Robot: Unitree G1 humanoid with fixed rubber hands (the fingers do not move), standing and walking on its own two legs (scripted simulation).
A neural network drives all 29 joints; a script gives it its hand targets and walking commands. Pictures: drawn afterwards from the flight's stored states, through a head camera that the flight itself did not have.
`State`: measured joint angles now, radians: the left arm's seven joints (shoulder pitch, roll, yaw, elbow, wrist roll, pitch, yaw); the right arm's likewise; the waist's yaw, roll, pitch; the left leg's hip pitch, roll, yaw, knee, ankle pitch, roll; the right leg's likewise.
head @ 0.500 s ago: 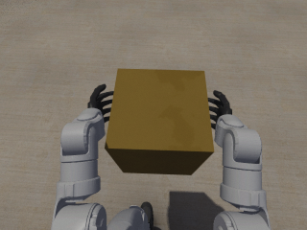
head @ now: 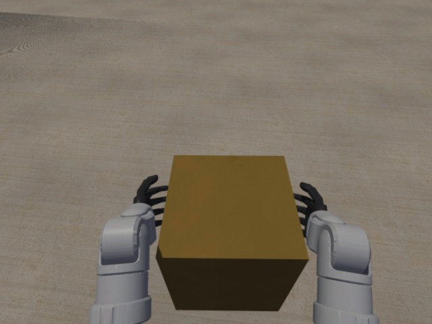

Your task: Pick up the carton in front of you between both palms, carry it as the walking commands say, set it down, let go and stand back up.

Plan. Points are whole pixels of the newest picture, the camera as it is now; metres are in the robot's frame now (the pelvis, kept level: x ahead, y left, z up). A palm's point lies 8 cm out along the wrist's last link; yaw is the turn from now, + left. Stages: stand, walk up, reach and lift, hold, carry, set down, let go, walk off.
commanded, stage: carry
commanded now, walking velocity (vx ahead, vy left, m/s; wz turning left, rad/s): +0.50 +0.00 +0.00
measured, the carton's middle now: (227, 235) +0.29 +0.00 +0.00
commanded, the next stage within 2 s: none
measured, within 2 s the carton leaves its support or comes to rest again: neither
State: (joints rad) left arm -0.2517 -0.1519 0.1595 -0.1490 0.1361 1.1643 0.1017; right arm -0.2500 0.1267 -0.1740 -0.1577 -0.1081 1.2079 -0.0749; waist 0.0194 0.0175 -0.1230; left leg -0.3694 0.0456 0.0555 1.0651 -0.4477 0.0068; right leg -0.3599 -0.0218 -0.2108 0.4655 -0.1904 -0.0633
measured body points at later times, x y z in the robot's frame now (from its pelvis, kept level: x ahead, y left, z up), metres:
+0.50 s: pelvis +0.31 +0.03 +0.01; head +0.30 +0.04 +0.46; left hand +0.59 +0.17 +0.07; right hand +0.57 -0.13 +0.07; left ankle +0.33 +0.11 -0.74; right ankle +0.25 -0.08 -0.66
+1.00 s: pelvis +0.62 -0.03 +0.01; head +0.63 -0.04 +0.46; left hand +0.89 +0.13 +0.08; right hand +0.90 -0.17 +0.07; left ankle +0.65 +0.12 -0.67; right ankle +0.60 -0.11 -0.74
